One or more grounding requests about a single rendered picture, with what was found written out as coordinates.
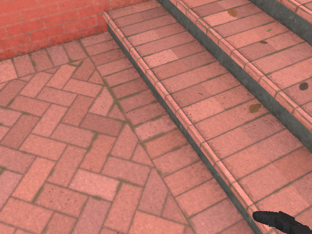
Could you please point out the robot right hand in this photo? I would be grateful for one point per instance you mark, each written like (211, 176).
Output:
(281, 221)

